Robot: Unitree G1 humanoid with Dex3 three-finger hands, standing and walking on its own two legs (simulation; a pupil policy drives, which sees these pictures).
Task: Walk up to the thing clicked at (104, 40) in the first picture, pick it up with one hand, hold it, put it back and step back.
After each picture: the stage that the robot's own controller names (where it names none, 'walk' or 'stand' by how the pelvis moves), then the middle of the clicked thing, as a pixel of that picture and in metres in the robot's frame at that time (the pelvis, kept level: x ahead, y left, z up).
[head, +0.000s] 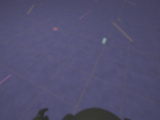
stand; (104, 40) +1.91 -0.44 -0.72
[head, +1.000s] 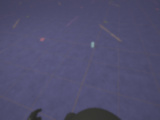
walk; (92, 44) +1.80 +0.00 -0.69
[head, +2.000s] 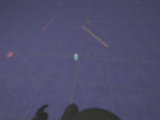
walk; (76, 56) +1.18 +0.28 -0.71
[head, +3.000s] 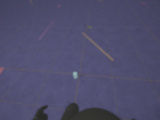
walk; (75, 75) +0.75 +0.25 -0.72
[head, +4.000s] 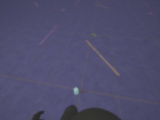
walk; (76, 91) +0.51 +0.18 -0.72
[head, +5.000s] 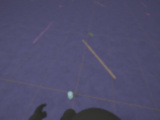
walk; (70, 95) +0.41 +0.20 -0.71
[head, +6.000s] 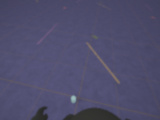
stand; (73, 99) +0.38 +0.14 -0.72
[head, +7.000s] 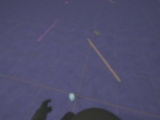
stand; (72, 97) +0.37 +0.18 -0.72
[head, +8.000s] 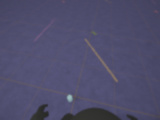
stand; (69, 98) +0.34 +0.19 -0.72
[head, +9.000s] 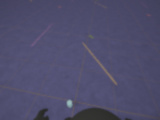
stand; (69, 103) +0.31 +0.19 -0.72
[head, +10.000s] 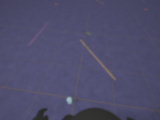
stand; (69, 100) +0.32 +0.20 -0.72
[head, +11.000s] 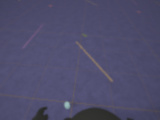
stand; (67, 105) +0.28 +0.20 -0.72
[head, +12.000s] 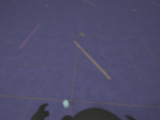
stand; (66, 103) +0.29 +0.22 -0.71
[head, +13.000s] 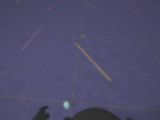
stand; (66, 105) +0.29 +0.22 -0.72
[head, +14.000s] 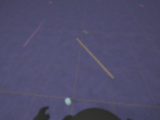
stand; (68, 101) +0.29 +0.22 -0.72
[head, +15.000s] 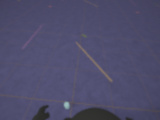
stand; (66, 105) +0.28 +0.21 -0.72
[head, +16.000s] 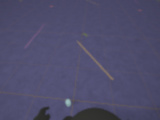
stand; (68, 102) +0.31 +0.21 -0.72
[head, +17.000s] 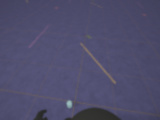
stand; (69, 104) +0.31 +0.18 -0.72
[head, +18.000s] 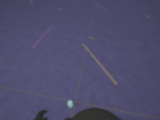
stand; (70, 104) +0.32 +0.18 -0.72
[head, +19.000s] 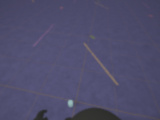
stand; (70, 103) +0.32 +0.18 -0.72
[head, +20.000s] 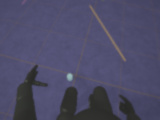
go down; (69, 77) +0.39 +0.15 -0.52
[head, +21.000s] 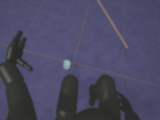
go down; (66, 64) +0.45 +0.14 -0.34
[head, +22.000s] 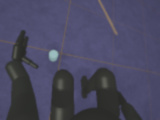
close in; (53, 56) +0.45 +0.17 -0.28
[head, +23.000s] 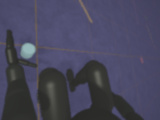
close; (27, 51) +0.45 +0.19 -0.25
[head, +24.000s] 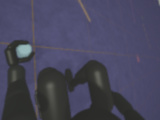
lift; (23, 51) +0.45 +0.20 -0.24
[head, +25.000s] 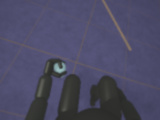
lift; (60, 70) +0.33 +0.19 -0.10
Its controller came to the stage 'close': yes
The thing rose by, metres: 0.65
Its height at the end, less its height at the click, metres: +0.65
